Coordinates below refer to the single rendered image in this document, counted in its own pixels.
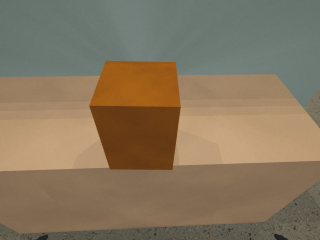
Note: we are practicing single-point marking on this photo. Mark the pedestal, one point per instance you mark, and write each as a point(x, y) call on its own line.
point(245, 148)

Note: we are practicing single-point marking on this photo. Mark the carton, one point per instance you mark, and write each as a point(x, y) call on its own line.
point(136, 109)

